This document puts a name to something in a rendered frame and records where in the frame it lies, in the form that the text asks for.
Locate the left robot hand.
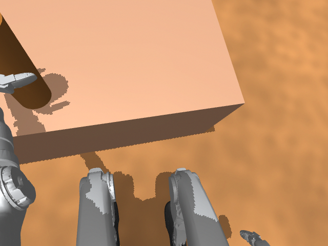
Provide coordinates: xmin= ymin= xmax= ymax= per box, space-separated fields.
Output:
xmin=0 ymin=73 xmax=37 ymax=94

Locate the bottle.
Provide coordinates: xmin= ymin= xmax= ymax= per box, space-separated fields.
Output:
xmin=0 ymin=13 xmax=52 ymax=109

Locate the left robot arm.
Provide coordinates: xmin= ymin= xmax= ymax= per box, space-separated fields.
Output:
xmin=0 ymin=107 xmax=36 ymax=246

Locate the right robot foot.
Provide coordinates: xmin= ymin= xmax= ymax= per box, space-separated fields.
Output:
xmin=165 ymin=201 xmax=187 ymax=246

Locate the right robot hand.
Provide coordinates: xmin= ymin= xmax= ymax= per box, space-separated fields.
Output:
xmin=240 ymin=230 xmax=270 ymax=246

